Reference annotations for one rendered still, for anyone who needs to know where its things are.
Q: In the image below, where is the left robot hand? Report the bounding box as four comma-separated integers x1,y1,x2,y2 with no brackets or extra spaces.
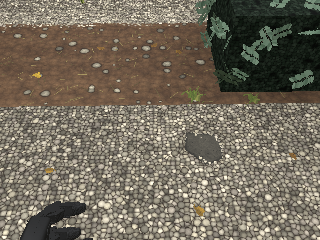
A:
20,201,94,240

